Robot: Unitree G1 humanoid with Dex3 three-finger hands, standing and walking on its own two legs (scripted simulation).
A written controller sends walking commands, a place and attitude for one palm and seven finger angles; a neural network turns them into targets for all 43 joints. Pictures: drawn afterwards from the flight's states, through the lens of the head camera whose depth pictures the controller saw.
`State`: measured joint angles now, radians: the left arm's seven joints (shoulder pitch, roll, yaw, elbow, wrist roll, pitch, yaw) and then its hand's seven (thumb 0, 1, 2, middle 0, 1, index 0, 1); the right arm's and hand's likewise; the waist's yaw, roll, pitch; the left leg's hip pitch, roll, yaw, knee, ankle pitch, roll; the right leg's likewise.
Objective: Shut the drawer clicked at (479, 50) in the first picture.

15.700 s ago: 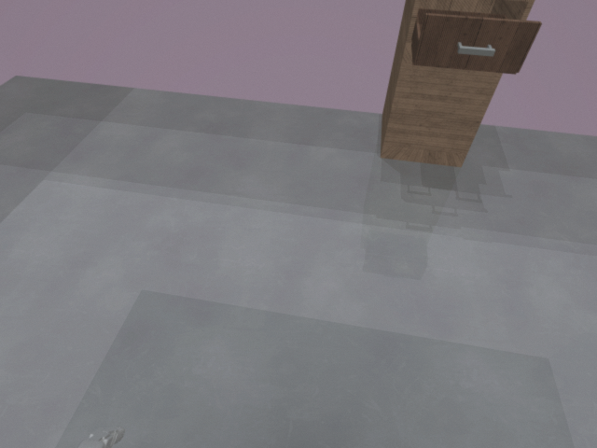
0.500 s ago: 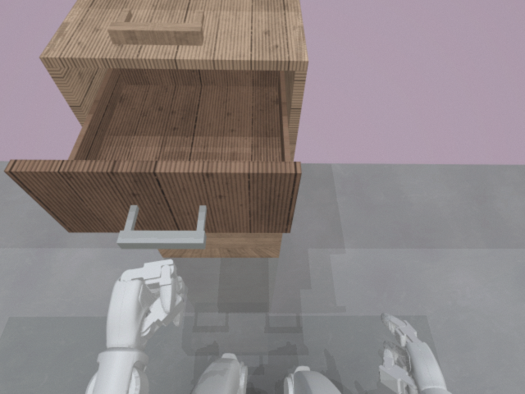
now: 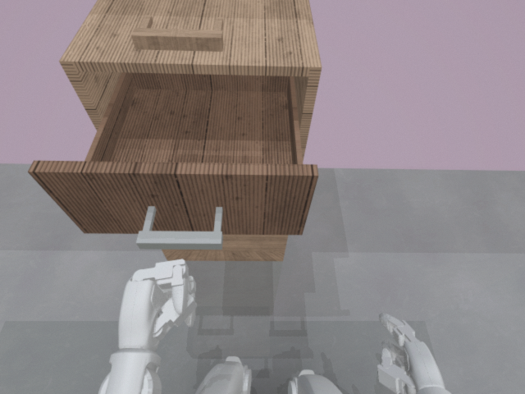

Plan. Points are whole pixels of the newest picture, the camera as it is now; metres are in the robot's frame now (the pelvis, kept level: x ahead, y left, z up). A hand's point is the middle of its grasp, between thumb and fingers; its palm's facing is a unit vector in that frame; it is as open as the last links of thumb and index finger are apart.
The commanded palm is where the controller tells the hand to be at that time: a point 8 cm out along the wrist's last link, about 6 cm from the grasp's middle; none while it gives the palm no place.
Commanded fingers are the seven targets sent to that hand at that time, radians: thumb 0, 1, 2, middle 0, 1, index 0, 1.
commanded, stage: push the drawer shut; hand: left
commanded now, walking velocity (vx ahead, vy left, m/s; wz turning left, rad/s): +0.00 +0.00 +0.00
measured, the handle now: (183, 227) +0.35 +0.14 +0.04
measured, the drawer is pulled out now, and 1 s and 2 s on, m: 0.22 0.14 0.01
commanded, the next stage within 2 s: none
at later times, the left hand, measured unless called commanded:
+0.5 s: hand (199, 276) +0.28 +0.11 +0.03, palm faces +0.02 -1.00 -0.01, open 3.0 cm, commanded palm +0.29 +0.16 +0.04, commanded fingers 0.00 0.90 0.90 -1.40 -1.60 -1.40 -1.60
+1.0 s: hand (205, 230) +0.35 +0.11 +0.03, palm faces +0.04 -1.00 -0.04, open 2.9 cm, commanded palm +0.35 +0.16 +0.04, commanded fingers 0.00 0.90 0.90 -1.40 -1.60 -1.40 -1.60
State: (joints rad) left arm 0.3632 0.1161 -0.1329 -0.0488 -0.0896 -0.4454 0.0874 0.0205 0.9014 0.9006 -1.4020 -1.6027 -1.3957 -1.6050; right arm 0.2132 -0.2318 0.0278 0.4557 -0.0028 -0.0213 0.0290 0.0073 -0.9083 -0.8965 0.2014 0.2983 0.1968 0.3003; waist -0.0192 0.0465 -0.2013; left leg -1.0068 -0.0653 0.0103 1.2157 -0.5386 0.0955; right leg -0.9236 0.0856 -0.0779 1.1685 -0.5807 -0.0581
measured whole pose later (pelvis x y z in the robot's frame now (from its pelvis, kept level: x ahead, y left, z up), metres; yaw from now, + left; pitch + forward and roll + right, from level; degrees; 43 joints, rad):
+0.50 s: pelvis -0.01 +0.00 +0.00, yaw +1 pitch +19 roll -4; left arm 0.09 0.13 -0.14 0.18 -0.06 -0.43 0.14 -0.04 0.89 0.99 -1.40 -1.60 -1.40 -1.60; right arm 0.22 -0.24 0.04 0.52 -0.01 0.02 0.02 0.01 -0.91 -0.90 0.20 0.30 0.20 0.30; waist -0.02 0.04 -0.17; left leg -1.01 -0.07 0.00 1.20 -0.51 0.10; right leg -0.92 0.08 -0.09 1.15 -0.56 -0.05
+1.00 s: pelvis -0.03 -0.01 +0.00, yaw +1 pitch +19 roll -3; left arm -0.32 0.18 -0.02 0.58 -0.10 -0.45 0.13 -0.05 0.87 1.03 -1.40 -1.60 -1.40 -1.60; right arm 0.22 -0.25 0.05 0.59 0.00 0.03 0.01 0.00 -0.91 -0.90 0.20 0.30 0.20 0.30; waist -0.07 0.03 -0.16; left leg -1.05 -0.06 -0.01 1.21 -0.48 0.08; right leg -0.97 0.08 -0.10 1.16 -0.53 -0.07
